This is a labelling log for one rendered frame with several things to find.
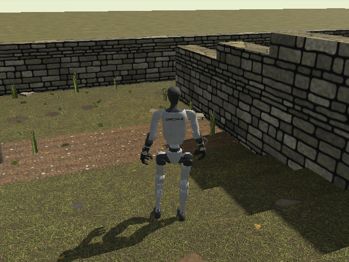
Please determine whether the robot left forearm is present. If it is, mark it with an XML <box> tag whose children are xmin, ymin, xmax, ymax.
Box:
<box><xmin>142</xmin><ymin>133</ymin><xmax>153</xmax><ymax>155</ymax></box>

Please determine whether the robot right forearm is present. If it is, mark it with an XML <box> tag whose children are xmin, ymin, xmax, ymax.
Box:
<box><xmin>195</xmin><ymin>131</ymin><xmax>205</xmax><ymax>151</ymax></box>

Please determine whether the left robot foot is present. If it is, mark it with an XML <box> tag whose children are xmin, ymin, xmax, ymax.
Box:
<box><xmin>154</xmin><ymin>205</ymin><xmax>161</xmax><ymax>219</ymax></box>

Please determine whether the robot torso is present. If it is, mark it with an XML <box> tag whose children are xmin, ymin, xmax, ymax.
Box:
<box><xmin>162</xmin><ymin>108</ymin><xmax>187</xmax><ymax>164</ymax></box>

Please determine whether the robot left hand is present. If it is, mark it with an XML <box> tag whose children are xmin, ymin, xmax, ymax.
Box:
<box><xmin>140</xmin><ymin>153</ymin><xmax>153</xmax><ymax>165</ymax></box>

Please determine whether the robot right hand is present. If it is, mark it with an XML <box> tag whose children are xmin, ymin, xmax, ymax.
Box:
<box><xmin>194</xmin><ymin>149</ymin><xmax>206</xmax><ymax>160</ymax></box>

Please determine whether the robot left upper arm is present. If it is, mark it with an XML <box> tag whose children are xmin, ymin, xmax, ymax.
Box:
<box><xmin>148</xmin><ymin>110</ymin><xmax>163</xmax><ymax>141</ymax></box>

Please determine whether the robot right upper arm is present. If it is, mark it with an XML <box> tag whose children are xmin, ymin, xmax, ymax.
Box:
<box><xmin>185</xmin><ymin>110</ymin><xmax>201</xmax><ymax>139</ymax></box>

